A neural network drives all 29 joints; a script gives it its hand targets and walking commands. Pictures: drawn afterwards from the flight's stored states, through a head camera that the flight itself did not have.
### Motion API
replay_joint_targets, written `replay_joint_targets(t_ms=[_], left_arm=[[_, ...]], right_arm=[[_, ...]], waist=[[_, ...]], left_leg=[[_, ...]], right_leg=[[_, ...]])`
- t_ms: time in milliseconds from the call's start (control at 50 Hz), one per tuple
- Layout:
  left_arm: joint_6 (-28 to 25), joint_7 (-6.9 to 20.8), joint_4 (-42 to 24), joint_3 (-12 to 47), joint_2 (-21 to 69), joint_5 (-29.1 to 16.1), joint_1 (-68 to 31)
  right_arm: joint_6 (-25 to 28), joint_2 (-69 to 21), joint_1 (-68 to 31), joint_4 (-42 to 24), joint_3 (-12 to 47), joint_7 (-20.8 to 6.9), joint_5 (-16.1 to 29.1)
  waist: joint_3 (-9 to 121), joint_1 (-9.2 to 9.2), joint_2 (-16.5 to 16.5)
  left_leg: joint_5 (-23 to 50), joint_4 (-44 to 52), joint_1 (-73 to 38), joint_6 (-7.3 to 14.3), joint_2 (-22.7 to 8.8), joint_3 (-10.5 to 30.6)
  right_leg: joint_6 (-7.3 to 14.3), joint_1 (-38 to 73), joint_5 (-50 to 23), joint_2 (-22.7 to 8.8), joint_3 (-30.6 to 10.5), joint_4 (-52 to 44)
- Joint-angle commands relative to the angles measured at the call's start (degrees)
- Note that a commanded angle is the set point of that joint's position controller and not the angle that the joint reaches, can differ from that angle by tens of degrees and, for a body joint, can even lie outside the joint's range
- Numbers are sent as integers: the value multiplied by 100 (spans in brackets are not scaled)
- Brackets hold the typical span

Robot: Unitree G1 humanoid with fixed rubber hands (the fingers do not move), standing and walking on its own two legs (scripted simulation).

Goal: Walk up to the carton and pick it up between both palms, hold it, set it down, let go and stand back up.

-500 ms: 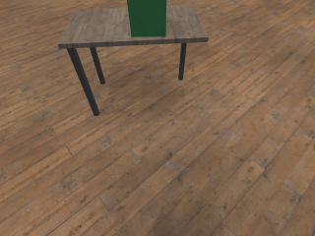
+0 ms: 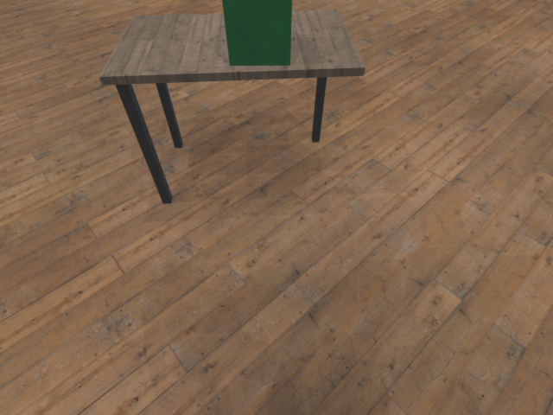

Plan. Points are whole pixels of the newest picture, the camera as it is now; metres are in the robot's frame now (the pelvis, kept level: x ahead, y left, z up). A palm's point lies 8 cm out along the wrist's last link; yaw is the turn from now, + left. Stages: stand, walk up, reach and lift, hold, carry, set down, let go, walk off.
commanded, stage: walk up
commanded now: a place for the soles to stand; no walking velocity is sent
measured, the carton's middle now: (259, 15) +1.27 +0.09 +0.04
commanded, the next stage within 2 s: none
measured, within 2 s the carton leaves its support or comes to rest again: neither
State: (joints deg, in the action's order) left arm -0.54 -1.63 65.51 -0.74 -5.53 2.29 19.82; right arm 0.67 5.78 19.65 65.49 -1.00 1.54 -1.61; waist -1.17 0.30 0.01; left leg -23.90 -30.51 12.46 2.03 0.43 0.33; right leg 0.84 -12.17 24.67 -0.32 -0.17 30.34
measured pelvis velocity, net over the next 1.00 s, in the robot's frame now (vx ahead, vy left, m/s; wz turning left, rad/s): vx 0.40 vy -0.03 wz -0.01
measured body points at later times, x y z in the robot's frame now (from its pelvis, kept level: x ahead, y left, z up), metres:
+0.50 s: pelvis +0.16 +0.00 -0.03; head +0.18 +0.00 +0.42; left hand +0.02 +0.20 -0.17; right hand +0.27 -0.24 -0.16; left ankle +0.32 +0.12 -0.72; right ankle +0.01 -0.12 -0.74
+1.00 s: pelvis +0.40 -0.03 -0.04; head +0.39 -0.06 +0.41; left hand +0.49 +0.23 -0.14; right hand +0.37 -0.29 -0.20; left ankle +0.33 +0.11 -0.73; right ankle +0.48 -0.15 -0.74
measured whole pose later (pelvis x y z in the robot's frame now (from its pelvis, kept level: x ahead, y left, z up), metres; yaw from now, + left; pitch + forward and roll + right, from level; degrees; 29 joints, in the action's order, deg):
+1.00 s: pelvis +0.40 -0.03 -0.04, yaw -1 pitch -4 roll +1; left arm -3.7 1.5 42.8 -1.8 -13.5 2.7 19.0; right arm 0.8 16.3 25.2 55.0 -0.2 -1.3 -3.1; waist -2.4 1.0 2.8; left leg -33.1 -50.6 12.3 1.7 -5.4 -5.4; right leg 0.6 -25.8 16.8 -3.0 3.1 46.5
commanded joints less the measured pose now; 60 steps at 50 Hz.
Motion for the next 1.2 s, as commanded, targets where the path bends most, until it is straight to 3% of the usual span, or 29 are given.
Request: replay_joint_targets(t_ms=[0,40,60,100,120,140,160,180,260,340,400,440,480,500,520,540,560,580,640,680,780,840,900,920,940,960,980,1060,1180], left_arm=[[-181,41,-493,-140,-565,39,190],[-219,106,-711,-110,-506,124,128],[-234,118,-831,-121,-564,145,166],[-277,127,-930,-155,-582,101,429],[-302,116,-811,-189,-563,71,1115],[-331,64,-643,-272,-788,29,1959],[-319,11,-422,-341,-1258,7,2386],[-277,-96,-310,-313,-1373,-13,2136],[-445,-98,-718,-125,-1117,5,1261],[-579,-12,-705,-93,-1069,46,1217],[-567,23,-811,-155,-1331,99,1080],[-523,31,-829,-205,-1523,132,1162],[-430,67,-849,-136,-1536,126,1131],[-353,106,-855,-84,-1409,127,1357],[-290,143,-984,0,-1142,85,1793],[-201,182,-1276,40,-1079,-87,2031],[-126,191,-1532,-98,-1570,-90,1437],[-140,238,-1705,-109,-1590,-73,857],[-203,289,-1768,-40,-1202,-2,856],[-169,335,-1711,-66,-1058,47,1098],[-156,426,-2131,-139,-1088,66,547],[-218,450,-2284,-190,-1140,34,341],[-293,365,-2177,-313,-1294,45,888],[-322,298,-2112,-379,-1456,64,1349],[-353,208,-2163,-478,-1848,61,1670],[-346,109,-2273,-487,-2131,-1,1918],[-299,-4,-2277,-498,-2332,-182,1738],[-458,-28,-2478,-299,-1864,-72,772],[-644,34,-2075,-179,-1529,17,860]], right_arm=[[114,838,715,-234,-217,-12,-31],[110,1258,783,-251,-325,-25,-121],[87,1395,590,-307,-354,-16,-129],[12,1299,252,-378,-293,-32,-75],[-37,1223,-117,-486,-237,-60,-60],[-44,899,-625,-736,-96,-95,-26],[-13,510,-589,-934,25,-126,-90],[5,822,-425,-976,-55,-161,-266],[169,995,-206,-983,-66,-258,-210],[160,867,-583,-1361,-22,-304,-200],[210,701,-709,-1589,54,-326,-131],[226,766,-362,-1547,-14,-303,-182],[246,1025,411,-1399,-161,-225,-273],[270,1312,1129,-1266,-290,-167,-334],[270,1750,1855,-1234,-437,-98,-335],[233,2148,1786,-1448,-498,-25,-97],[163,2199,1326,-1619,-517,54,223],[133,2058,830,-1742,-431,106,238],[242,1716,205,-1799,-276,72,74],[355,1573,173,-1664,-223,-6,-2],[434,1716,17,-1616,-208,-77,-55],[378,1760,-110,-1604,-177,-150,-99],[236,1760,-149,-1551,-101,-228,-165],[161,1639,-51,-1538,-28,-266,-202],[116,1238,196,-1635,125,-324,-160],[70,1094,534,-1835,175,-381,-151],[7,1507,475,-1996,80,-355,-143],[100,1690,260,-1940,23,-305,-124],[80,1187,-100,-2127,86,-427,-150]], waist=[[-938,139,329],[-773,179,799],[-837,119,926],[-1045,-115,845],[-1013,-482,654],[-985,-933,-169],[-1145,-880,-1234],[-1675,-659,-539],[-1733,-273,-555],[-1407,-68,-609],[-1264,2,-704],[-1061,34,-658],[-723,484,-245],[-195,725,301],[633,882,1153],[1039,784,1541],[670,765,850],[-36,653,558],[-663,213,560],[-547,-16,477],[-790,-133,465],[-869,-167,562],[-769,-492,124],[-680,-676,-207],[-545,-771,-1465],[-444,-617,-1705],[-561,-512,-1002],[-640,-258,-987],[-578,-103,-510]], left_leg=[[-2023,1165,411,453,-893,1576],[-2552,1798,-121,799,-1454,2359],[-2739,1877,95,921,-1624,2546],[-2952,1608,1334,783,-1370,2128],[-2920,966,2342,517,-918,1552],[-2301,-544,3423,29,-147,597],[-1212,-2627,4028,-262,383,-168],[-1044,-3111,4188,-183,-150,369],[144,-3192,3776,-279,-613,379],[839,-2393,2988,-317,-511,-159],[1657,-1098,1571,-169,-304,-576],[1996,-904,522,-30,-129,-710],[1836,-549,-546,158,10,-784],[1399,-546,-1513,246,76,-587],[-71,-225,-2381,615,-1080,1174],[-1559,1134,-2645,1323,-2470,4223],[-3224,2101,-1763,1439,-2626,5059],[-3282,2272,-1126,1210,-2498,4441],[-1820,1976,346,1178,-2133,2328],[-1223,1889,733,1203,-1950,1651],[-1592,1880,1090,1065,-1873,894],[-1791,1673,1611,865,-1663,365],[-2268,693,2266,629,-1413,-7],[-2238,-306,2514,482,-1086,-255],[-1642,-2374,2669,167,-463,-781],[-1451,-3966,3052,-99,10,-420],[-1266,-4565,3345,-121,-179,20],[-275,-4214,3161,-288,-723,361],[786,-2835,2672,-384,-674,160]], right_leg=[[110,-1141,1020,-187,-185,187],[-59,-1496,173,112,531,860],[-18,-1388,317,-35,448,916],[99,-256,406,-12,378,460],[233,973,357,7,205,8],[437,1871,1274,-672,-1094,-847],[659,1832,2977,-2040,-3498,-2160],[811,1485,3218,-2582,-3913,-2412],[901,1111,572,-1997,-1983,-2168],[871,782,-2560,-1426,-496,-1725],[818,20,-2735,-1092,222,-1363],[926,-272,-2265,-1357,80,-1311],[772,-317,-2385,-1249,195,-91],[637,-536,-2305,-866,481,1278],[387,-1121,-1058,-268,769,3314],[113,-2123,903,325,312,4668],[98,-2296,734,2,-274,5109],[118,-2479,405,-150,-429,5223],[62,-2040,390,-479,-351,4407],[7,-1619,344,-496,-286,3914],[-89,-1672,-715,-742,-213,2390],[-63,-794,-1207,-472,219,1667],[31,547,-1023,-131,509,1200],[74,1015,-575,-49,387,1060],[217,1066,796,-996,-1132,49],[585,907,2425,-2234,-4107,-1552],[1004,777,3107,-2683,-5175,-2266],[1220,416,908,-2241,-2642,-1682],[1189,559,-2421,-1828,-699,-1321]])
